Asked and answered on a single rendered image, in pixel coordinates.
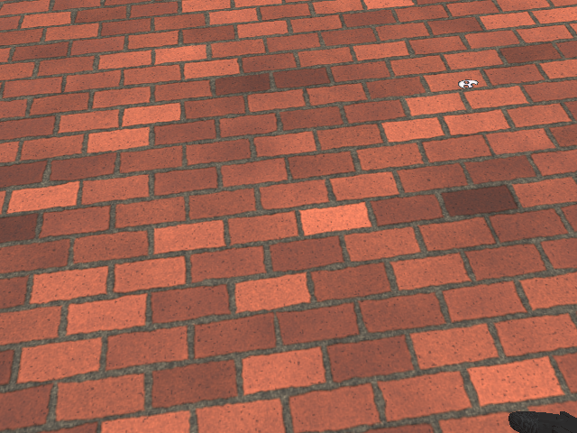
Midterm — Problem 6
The robot right hand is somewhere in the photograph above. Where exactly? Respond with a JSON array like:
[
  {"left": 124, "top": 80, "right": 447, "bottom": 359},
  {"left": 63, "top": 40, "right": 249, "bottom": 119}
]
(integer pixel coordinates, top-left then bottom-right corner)
[{"left": 508, "top": 411, "right": 577, "bottom": 433}]

